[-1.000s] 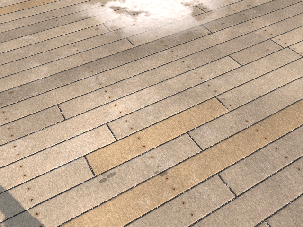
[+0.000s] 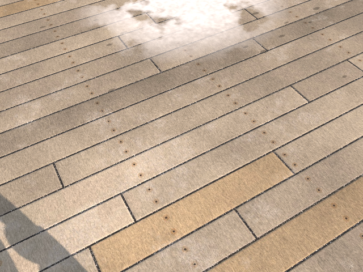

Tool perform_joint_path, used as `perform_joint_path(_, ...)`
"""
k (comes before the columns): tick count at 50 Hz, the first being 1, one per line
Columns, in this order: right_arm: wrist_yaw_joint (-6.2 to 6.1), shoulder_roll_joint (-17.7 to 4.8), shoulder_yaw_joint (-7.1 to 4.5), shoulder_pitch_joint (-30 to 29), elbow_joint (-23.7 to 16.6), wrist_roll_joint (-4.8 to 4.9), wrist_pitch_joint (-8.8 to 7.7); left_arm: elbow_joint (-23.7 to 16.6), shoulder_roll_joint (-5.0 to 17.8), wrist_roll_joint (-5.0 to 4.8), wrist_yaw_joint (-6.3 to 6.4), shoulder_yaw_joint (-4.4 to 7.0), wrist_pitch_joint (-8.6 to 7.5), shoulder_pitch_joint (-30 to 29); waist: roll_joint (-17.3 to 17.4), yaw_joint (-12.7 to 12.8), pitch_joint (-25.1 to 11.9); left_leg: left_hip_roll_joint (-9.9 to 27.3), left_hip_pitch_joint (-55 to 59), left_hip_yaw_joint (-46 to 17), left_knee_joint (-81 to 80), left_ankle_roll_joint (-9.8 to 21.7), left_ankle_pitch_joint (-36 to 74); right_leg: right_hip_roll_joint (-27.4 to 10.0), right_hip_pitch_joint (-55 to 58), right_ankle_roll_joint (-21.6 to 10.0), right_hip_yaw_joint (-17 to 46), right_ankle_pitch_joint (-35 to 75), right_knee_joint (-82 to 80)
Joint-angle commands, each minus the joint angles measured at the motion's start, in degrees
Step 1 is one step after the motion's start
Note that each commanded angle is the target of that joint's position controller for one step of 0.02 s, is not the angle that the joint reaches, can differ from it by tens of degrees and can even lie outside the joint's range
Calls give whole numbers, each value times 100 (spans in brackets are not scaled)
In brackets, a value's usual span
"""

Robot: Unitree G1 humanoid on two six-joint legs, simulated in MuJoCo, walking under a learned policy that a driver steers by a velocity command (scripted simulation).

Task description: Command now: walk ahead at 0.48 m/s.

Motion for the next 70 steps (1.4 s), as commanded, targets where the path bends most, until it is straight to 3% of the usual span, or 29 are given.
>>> perform_joint_path(1, 79, -217, -80, 447, -204, -104, 99, 71, 182, 2, 48, -26, -176, 635, -258, -116, -111, 447, -894, -256, -159, -60, 239, -1756, 615, -661, 2141, 306, -1948)
perform_joint_path(5, 140, -263, -100, -385, -533, -118, 244, 194, 438, -26, 70, -17, -242, 1124, -307, -87, 148, 578, -1561, 28, -956, -261, 801, -1560, 712, -621, 1557, 786, -2210)
perform_joint_path(10, 179, -225, -44, -1644, -971, -16, 224, 269, 379, -45, 66, -88, -220, 1680, -378, 229, 250, 428, -1807, 386, -2529, -399, 1722, -1328, 1231, -360, 1086, 1998, -2149)
perform_joint_path(15, 164, -264, -17, -2385, -1243, 6, 175, 435, 410, 7, 138, -108, -197, 2173, -492, 461, 278, 179, -1825, 572, -3458, -227, 1759, -1526, 2205, -378, 1003, 2791, -1882)
perform_joint_path(18, 125, -367, -66, -2185, -1269, 7, 100, 450, 529, 57, 186, -80, -180, 2027, -567, 228, 152, -58, -1296, 644, -3816, 42, 1154, -1679, 2597, -344, 899, 4223, -1282)
perform_joint_path(20, 39, -560, -183, -1071, -925, -3, 33, 444, 649, 66, 190, -46, -157, 1874, -617, -246, -431, -414, -4, 756, -4135, 279, 884, -1596, 2609, -212, 770, 5367, 0)
perform_joint_path(21, -15, -728, -274, -82, -618, -74, -23, 391, 647, 13, 179, -52, -146, 1734, -518, -680, -923, -217, 1346, 552, -4413, 455, 1223, -1423, 1954, -106, 617, 4680, 1129)
perform_joint_path(22, -81, -1275, -427, 831, -466, -240, -46, 172, 295, -149, 125, -149, -159, 1865, 178, -833, -1692, 1235, 3137, -1185, -4432, 901, 730, -989, 287, 76, 365, 2440, 3008)
perform_joint_path(23, -17, -1492, -515, 882, -425, -143, 36, 169, 172, -261, 76, -120, -156, 2337, 1147, -583, -2299, 2428, 3959, -3801, -5195, 1664, 701, 73, -1256, 211, 507, -1881, 4863)
perform_joint_path(24, 32, -1225, -451, 252, -512, 7, 79, 120, 556, -101, 107, -5, -111, 1820, 206, -373, -1551, 2102, 3327, -3324, -5371, 1438, 246, -356, -1795, 106, 1134, -1527, 5140)
perform_joint_path(25, 50, -865, -349, -276, -597, 50, 55, -42, 472, -52, 85, -10, -140, 1343, 8, -243, -784, 1923, 2445, -2548, -5580, 1252, 334, -576, -1907, 101, 1126, -1053, 4885)
perform_joint_path(27, 32, -401, -206, -482, -500, 25, -36, -96, 288, 54, 45, 4, -79, 1131, -111, 109, -190, 1428, 1308, -1589, -5929, 843, 1089, -890, -1452, 139, 1100, -644, 4197)
perform_joint_path(29, 3, -313, -157, -247, -341, 27, -123, -39, 82, 131, -19, -20, 65, 1314, 36, 278, -184, 1201, 969, -1139, -6037, 728, 1657, -935, -1093, 247, 1013, -561, 3880)
perform_joint_path(31, -10, -554, -195, -18, -256, 49, -186, -141, 63, 144, -66, -21, 146, 1115, 104, 332, -93, 1157, 869, -877, -6174, 792, 1907, -1004, -1273, 354, 895, -393, 3590)
perform_joint_path(37, -4, -566, -140, 624, -132, 59, -170, -707, 126, 55, -123, -65, 176, -499, 148, -14, 160, 834, 1317, -318, -6346, 565, 2603, -1054, -1895, 580, 514, 785, 1872)
perform_joint_path(43, -70, -655, -136, 1133, 46, -1, -140, -1040, 167, 20, -107, -103, 122, -1361, 260, -249, 253, 1091, 2248, -212, -6073, 595, 3179, -821, -1830, 395, 338, 839, 730)
perform_joint_path(46, -123, -731, -164, 968, 68, -34, -116, -1037, 283, 26, -77, -42, 48, -1126, 290, -20, 158, 1201, 2558, -91, -5484, 481, 4475, -580, -1261, 133, 253, 230, 358)
perform_joint_path(48, -122, -809, -184, 800, 57, -12, -76, -598, 442, 63, 3, 78, -40, 204, 193, 563, -513, 973, 2356, 161, -3953, 298, 5428, -211, 382, -112, 77, 270, -158)
perform_joint_path(49, -102, -677, -135, 762, -55, 48, -76, -335, 755, 191, 65, 193, -109, 1217, -46, 912, -1122, 748, 1269, 231, -2600, 190, 4159, -875, 1976, -354, 800, 213, -187)
perform_joint_path(50, -37, -93, -1, 1341, -233, 320, -68, -287, 1410, 314, 88, 364, -110, 1884, -1295, 829, -2043, -164, -832, 640, -257, -110, 851, -2749, 3812, -1079, 3475, -458, -557)
perform_joint_path(51, -60, -584, -156, 1181, -157, 183, -45, -332, 1264, 123, 38, 347, -12, 1569, -837, 741, -2052, -371, -1391, -116, 522, -17, -1069, -2977, 3421, -1126, 4443, -553, -1179)
perform_joint_path(52, -56, -640, -208, 667, -300, 116, -17, -415, 965, 26, 19, 253, 3, 883, -519, 454, -1101, -1, -1652, -300, 567, 37, -588, -2742, 2523, -887, 3466, -875, -1299)
perform_joint_path(53, -37, -523, -190, 382, -358, 79, -37, -457, 566, 31, -14, 140, -57, 555, -240, 345, -487, 214, -1533, -347, 223, 50, -164, -2480, 1702, -626, 2744, -239, -1515)
perform_joint_path(56, 73, -266, -201, 491, -314, -68, 183, -337, 214, 3, 63, 27, -167, 415, -604, -28, -114, 451, -965, -232, -308, -51, 241, -1986, 631, -222, 1576, 5, -1991)
perform_joint_path(57, 88, -250, -214, 414, -343, -69, 230, -264, 152, -3, 68, 7, -227, 625, -465, -48, -21, 452, -1024, -240, -306, -54, 360, -1863, 648, -110, 1250, 746, -1938)
perform_joint_path(60, 162, -200, -218, -80, -603, -60, 349, -232, 482, -13, 99, 75, -304, 835, -596, -91, -2, 548, -1616, -124, -604, -141, 957, -1926, 806, -155, 777, 862, -2111)
perform_joint_path(65, 237, -204, -175, -1190, -991, -27, 320, -115, 310, -20, 148, 6, -302, 1273, -375, 129, 255, 382, -2006, 253, -1972, -210, 1795, -1593, 1268, 44, -58, 2001, -2025)
perform_joint_path(66, 256, -91, -121, -1367, -1112, -24, 316, -114, 455, -10, 160, 25, -301, 1339, -586, 152, 203, 408, -1854, 360, -2394, -193, 1900, -1732, 1313, 13, -98, 2030, -2007)
perform_joint_path(70, 295, -193, -107, -1953, -1398, -62, 305, 15, 559, 5, 239, 47, -238, 1694, -457, 301, 290, 226, -1737, 761, -3183, 20, 1646, -1955, 2058, -11, -397, 2803, -1759)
